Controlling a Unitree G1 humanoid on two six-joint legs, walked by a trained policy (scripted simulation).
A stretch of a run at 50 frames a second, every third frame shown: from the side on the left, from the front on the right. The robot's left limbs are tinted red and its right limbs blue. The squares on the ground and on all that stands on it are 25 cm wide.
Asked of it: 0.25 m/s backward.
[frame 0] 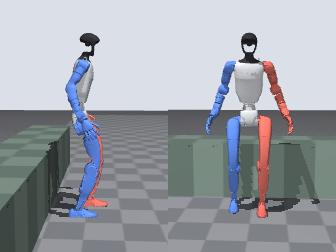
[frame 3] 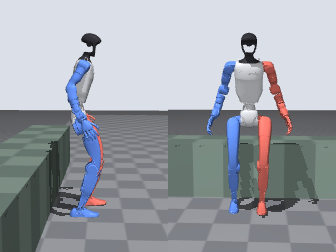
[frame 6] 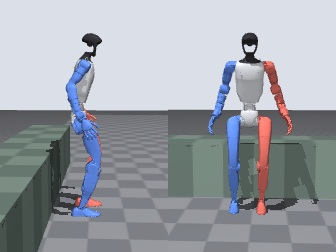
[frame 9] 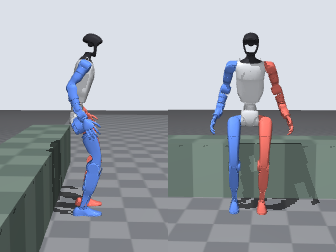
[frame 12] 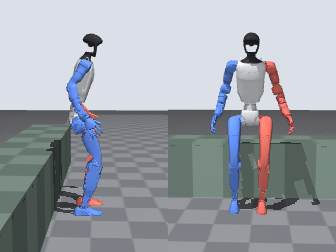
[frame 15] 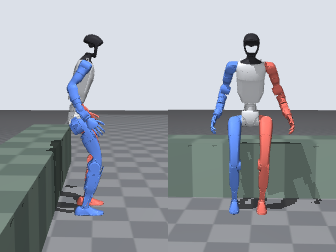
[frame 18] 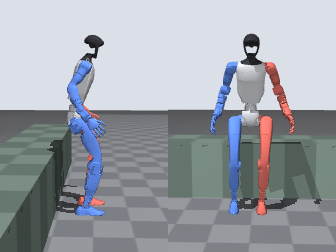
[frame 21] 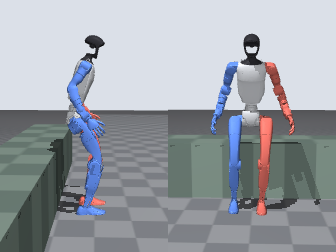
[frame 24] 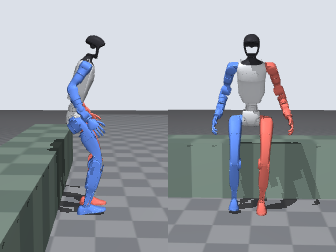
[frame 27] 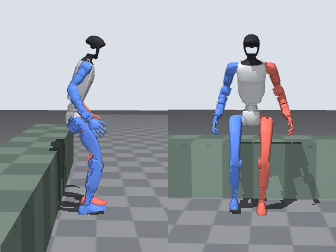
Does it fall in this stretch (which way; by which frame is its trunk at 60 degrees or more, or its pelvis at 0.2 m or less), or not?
no
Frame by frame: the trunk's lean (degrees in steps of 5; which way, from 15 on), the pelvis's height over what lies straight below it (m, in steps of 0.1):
0: 10, 0.8
3: 15 forward, 0.8
6: 15 forward, 0.8
9: 15 forward, 0.8
12: 15 forward, 0.8
15: 15 forward, 0.8
18: 15 forward, 0.8
21: 20 forward, 0.8
24: 20 forward, 0.8
27: 20 forward, 0.7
